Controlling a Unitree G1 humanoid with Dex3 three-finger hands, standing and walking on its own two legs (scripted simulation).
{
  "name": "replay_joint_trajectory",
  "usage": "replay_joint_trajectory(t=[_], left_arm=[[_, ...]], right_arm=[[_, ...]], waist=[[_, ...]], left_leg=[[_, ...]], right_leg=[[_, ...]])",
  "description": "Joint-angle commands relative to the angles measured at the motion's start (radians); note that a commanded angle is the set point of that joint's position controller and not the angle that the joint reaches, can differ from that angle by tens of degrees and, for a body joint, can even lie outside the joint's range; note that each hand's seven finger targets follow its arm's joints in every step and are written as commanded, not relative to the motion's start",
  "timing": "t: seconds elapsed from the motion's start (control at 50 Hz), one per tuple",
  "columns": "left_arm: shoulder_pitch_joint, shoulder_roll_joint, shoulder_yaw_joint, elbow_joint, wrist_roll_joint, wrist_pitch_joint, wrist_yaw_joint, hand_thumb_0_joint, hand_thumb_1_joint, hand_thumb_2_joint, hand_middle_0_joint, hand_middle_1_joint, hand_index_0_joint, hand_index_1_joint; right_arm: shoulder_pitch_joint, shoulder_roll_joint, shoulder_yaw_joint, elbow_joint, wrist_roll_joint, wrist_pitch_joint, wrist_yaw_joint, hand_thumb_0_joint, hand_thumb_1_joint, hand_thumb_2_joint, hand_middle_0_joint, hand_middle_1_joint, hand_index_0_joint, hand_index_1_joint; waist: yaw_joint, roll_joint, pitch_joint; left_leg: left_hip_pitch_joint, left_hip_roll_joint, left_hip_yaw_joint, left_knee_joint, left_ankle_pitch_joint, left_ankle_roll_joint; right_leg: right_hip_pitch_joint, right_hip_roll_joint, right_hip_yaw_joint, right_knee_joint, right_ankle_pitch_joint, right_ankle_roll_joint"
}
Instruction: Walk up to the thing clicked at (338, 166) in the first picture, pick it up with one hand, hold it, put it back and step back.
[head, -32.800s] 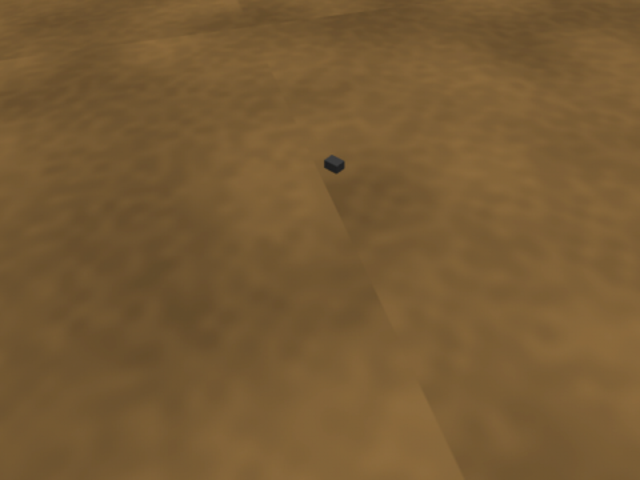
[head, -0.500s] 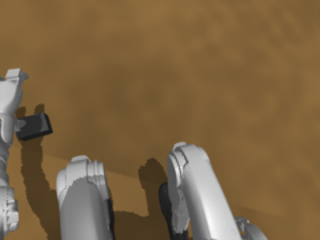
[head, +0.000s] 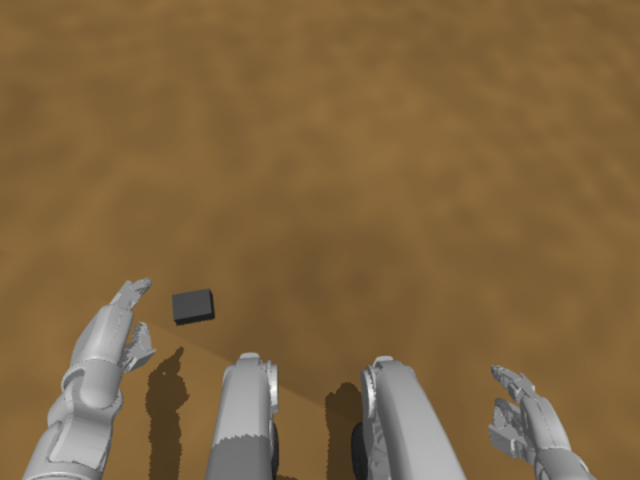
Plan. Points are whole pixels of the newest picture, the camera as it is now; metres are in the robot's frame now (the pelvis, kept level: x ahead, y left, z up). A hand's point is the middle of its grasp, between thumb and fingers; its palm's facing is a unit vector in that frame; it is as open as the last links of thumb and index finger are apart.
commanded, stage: home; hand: left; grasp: from above
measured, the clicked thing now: (193, 306) +0.47 +0.30 -0.50
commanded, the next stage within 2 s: none
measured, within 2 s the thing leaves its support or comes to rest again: neither
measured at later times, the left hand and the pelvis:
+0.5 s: hand (107, 364) +0.25 +0.20 +0.12, palm faces +0.14 -0.97 -0.21, open 7.4 cm; pelvis +0.08 +0.00 +0.18, yaw +5 degrees
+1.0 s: hand (89, 391) +0.22 +0.19 +0.15, palm faces +0.14 -0.97 -0.19, open 7.4 cm; pelvis +0.08 +0.00 +0.20, yaw +6 degrees
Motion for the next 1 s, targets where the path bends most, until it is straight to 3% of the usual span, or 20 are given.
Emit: replay_joint_trajectory(t=[0.0,0.06,0.1,0.24,0.38,0.46,0.54,0.7,0.98], left_arm=[[-0.028,0.116,0.064,-0.289,-0.128,0.044,0.022,0.0,0.901,0.902,-0.2,-0.301,-0.2,-0.301],[0.049,0.086,0.06,-0.357,-0.221,0.095,0.029,0.0,0.9,0.901,-0.2,-0.301,-0.2,-0.3],[0.09,0.064,0.056,-0.388,-0.258,0.123,0.032,0.0,0.9,0.901,-0.2,-0.301,-0.2,-0.301],[0.257,-0.027,0.053,-0.442,-0.358,0.202,0.045,0.0,0.9,0.9,-0.2,-0.3,-0.2,-0.3],[0.457,-0.092,0.059,-0.557,-0.432,0.269,0.035,0.0,0.9,0.9,-0.2,-0.301,-0.2,-0.3],[0.541,-0.116,0.046,-0.617,-0.44,0.294,0.027,0.0,0.9,0.9,-0.2,-0.301,-0.2,-0.3],[0.601,-0.131,0.033,-0.643,-0.428,0.3,0.013,0.0,0.9,0.9,-0.2,-0.301,-0.2,-0.301],[0.569,-0.125,0.02,-0.635,-0.415,0.296,-0.014,0.0,0.9,0.9,-0.2,-0.3,-0.2,-0.3],[0.552,-0.114,0.032,-0.653,-0.411,0.277,-0.017,0.0,0.9,0.9,-0.2,-0.3,-0.2,-0.3]], right_arm=[[0.038,-0.155,-0.049,-0.123,0.011,-0.061,-0.037,0.0,-0.9,-0.9,0.2,0.3,0.2,0.3],[0.035,-0.135,-0.039,-0.149,0.017,-0.073,-0.053,0.0,-0.9,-0.9,0.2,0.3,0.2,0.3],[0.046,-0.124,-0.032,-0.155,0.019,-0.084,-0.067,0.0,-0.901,-0.899,0.2,0.299,0.2,0.299],[0.107,-0.086,-0.001,-0.163,0.015,-0.116,-0.125,0.0,-0.901,-0.899,0.2,0.299,0.2,0.299],[0.161,-0.061,0.016,-0.197,0.004,-0.146,-0.173,0.0,-0.901,-0.899,0.2,0.299,0.2,0.299],[0.175,-0.054,0.015,-0.215,-0.003,-0.16,-0.19,0.0,-0.901,-0.899,0.199,0.299,0.2,0.299],[0.176,-0.051,0.008,-0.229,-0.015,-0.173,-0.194,0.0,-0.902,-0.899,0.199,0.299,0.199,0.299],[0.163,-0.072,-0.002,-0.24,-0.024,-0.2,-0.194,0.0,-0.901,-0.899,0.2,0.299,0.2,0.299],[0.141,-0.075,0.002,-0.237,-0.031,-0.223,-0.186,0.0,-0.901,-0.9,0.2,0.299,0.2,0.299]], waist=[[-0.008,0.164,-0.413],[-0.02,0.115,-0.375],[-0.02,0.115,-0.368],[-0.036,0.089,-0.276],[-0.017,0.08,-0.215],[-0.012,0.065,-0.163],[-0.01,0.052,-0.106],[-0.013,0.012,-0.023],[0.002,0.045,-0.048]], left_leg=[[0.581,0.008,-0.084,-0.467,-0.097,0.006],[0.63,-0.001,-0.064,-0.529,-0.082,0.011],[0.688,-0.003,-0.052,-0.559,-0.031,0.01],[0.841,-0.013,-0.016,-0.692,0.184,0.008],[1.023,-0.022,0.01,-0.829,0.386,0.001],[1.085,-0.024,0.017,-0.882,0.448,0.001],[1.11,-0.025,0.02,-0.926,0.438,0.002],[1.126,-0.025,0.024,-0.959,0.392,0.008],[1.139,-0.027,0.022,-0.971,0.337,0.003]], right_leg=[[0.256,0.011,0.013,-0.322,0.053,-0.027],[0.371,0.007,0.029,-0.433,0.044,-0.026],[0.433,0.005,0.033,-0.48,0.08,-0.028],[0.674,0.001,0.042,-0.67,0.236,-0.027],[0.892,0.003,0.026,-0.83,0.403,-0.023],[0.962,0.002,0.021,-0.896,0.465,-0.019],[0.993,0.004,0.017,-0.94,0.451,-0.019],[0.984,-0.004,0.012,-0.973,0.402,-0.01],[0.997,-0.009,0.017,-0.97,0.354,-0.011]])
